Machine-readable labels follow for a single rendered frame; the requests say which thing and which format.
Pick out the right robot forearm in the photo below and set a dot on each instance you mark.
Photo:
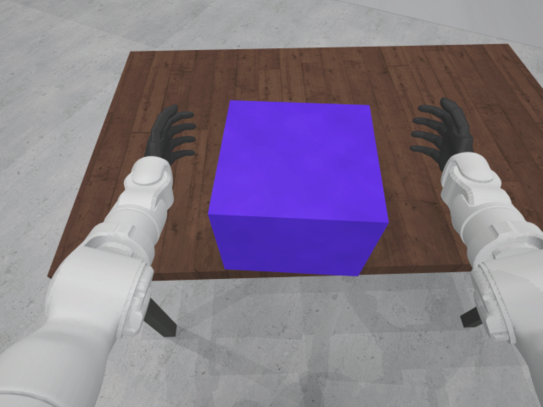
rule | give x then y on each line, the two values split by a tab
482	213

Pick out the robot right upper arm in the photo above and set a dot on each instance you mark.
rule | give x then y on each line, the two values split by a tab
508	293

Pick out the table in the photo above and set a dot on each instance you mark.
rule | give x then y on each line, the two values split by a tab
501	100

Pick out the robot right hand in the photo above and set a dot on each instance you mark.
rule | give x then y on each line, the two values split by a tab
455	137

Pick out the robot left hand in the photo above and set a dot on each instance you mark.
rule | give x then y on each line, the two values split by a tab
161	142

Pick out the left robot forearm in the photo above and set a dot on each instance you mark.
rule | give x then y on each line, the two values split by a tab
133	226

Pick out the robot left upper arm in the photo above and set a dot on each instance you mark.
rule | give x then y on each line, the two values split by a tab
100	297

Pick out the carton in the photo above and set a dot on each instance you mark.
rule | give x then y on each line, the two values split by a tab
298	188

